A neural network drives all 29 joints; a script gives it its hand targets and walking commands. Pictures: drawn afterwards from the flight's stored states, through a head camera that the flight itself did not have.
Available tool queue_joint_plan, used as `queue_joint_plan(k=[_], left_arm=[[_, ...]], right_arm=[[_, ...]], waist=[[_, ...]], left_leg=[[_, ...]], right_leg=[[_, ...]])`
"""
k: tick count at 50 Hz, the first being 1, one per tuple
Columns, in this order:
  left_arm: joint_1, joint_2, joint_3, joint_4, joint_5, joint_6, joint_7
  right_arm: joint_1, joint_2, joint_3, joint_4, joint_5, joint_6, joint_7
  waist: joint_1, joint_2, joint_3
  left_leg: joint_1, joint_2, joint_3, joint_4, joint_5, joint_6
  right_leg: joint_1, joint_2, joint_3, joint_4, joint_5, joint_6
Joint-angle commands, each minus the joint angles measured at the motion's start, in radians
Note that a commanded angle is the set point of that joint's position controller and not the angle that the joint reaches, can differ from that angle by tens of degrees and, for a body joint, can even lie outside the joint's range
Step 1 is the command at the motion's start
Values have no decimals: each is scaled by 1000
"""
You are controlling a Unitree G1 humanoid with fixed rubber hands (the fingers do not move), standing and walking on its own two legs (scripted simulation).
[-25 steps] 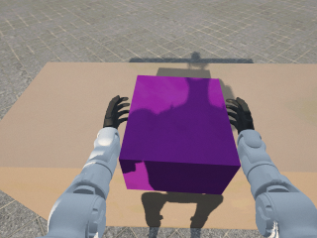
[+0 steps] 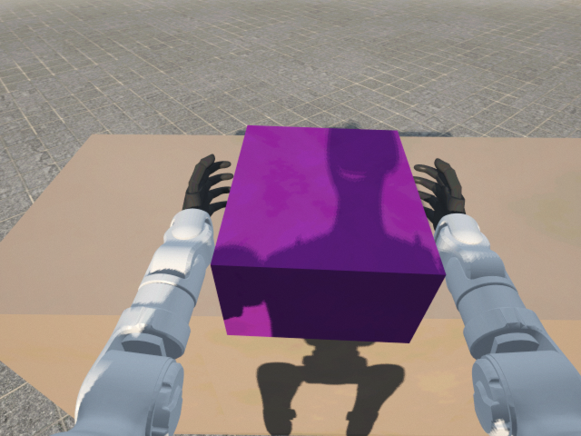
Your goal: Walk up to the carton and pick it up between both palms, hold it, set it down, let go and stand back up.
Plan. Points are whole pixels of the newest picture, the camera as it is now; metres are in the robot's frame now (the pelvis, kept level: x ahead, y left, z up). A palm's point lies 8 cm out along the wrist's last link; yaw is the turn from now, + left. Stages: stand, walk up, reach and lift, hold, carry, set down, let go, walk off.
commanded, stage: reach and lift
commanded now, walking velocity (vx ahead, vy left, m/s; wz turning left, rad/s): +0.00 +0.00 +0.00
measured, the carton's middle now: (320, 223) +0.45 +0.00 +0.09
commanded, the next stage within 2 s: hold in 0.84 s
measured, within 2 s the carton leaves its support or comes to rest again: neither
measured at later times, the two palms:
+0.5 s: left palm (183, 205) +0.37 +0.18 +0.18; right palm (466, 195) +0.38 -0.17 +0.21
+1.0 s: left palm (190, 189) +0.39 +0.17 +0.20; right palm (468, 197) +0.39 -0.18 +0.20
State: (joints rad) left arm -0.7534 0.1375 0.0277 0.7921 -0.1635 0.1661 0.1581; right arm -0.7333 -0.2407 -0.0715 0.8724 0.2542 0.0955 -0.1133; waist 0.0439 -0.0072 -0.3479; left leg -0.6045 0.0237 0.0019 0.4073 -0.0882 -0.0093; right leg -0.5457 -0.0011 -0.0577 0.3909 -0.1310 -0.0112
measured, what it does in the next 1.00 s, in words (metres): stands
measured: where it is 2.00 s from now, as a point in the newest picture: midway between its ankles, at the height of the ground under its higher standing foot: outside the picture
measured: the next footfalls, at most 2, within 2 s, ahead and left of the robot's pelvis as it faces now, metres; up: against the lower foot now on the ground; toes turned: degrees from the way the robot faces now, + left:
none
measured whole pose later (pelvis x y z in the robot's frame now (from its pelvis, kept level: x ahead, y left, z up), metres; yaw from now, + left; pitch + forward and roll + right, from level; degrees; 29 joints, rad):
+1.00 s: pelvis -0.01 +0.00 +0.00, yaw +0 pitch +9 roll -1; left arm -0.79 0.14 0.17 0.63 -0.10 0.48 0.13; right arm -0.82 -0.22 -0.10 0.83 0.26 0.33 -0.14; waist -0.01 -0.01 -0.28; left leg -0.45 0.02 0.00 0.38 -0.08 0.00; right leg -0.39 0.00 -0.06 0.37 -0.12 -0.01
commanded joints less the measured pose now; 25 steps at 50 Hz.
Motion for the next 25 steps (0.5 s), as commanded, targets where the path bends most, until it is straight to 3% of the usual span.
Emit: queue_joint_plan(k=[1,6,12,18,25], left_arm=[[-771,-675,-306,-529,-11,57,-195],[-797,-688,-273,-567,4,132,-212],[-863,-673,-193,-514,37,178,-225],[-982,-644,-138,-472,59,190,-240],[-1063,-650,-152,-456,59,193,-235]], right_arm=[[-963,681,396,-531,68,29,160],[-977,708,352,-519,90,93,146],[-1023,725,273,-434,69,138,158],[-1024,737,186,-299,22,161,179],[-1035,746,140,-221,-11,157,204]], waist=[[-25,-38,-517],[-50,-6,-458],[-44,2,-372],[-57,14,-311],[-77,40,-321]], left_leg=[[634,-54,-22,10,247,-12],[604,-60,-29,-18,212,-14],[559,-58,-27,-62,98,-1],[529,-54,-16,-98,-44,5],[534,-44,-14,-109,-109,-8]], right_leg=[[462,54,64,-69,272,52],[485,48,68,-81,243,50],[445,44,69,-103,104,47],[386,34,70,-119,-77,33],[359,32,60,-115,-139,16]])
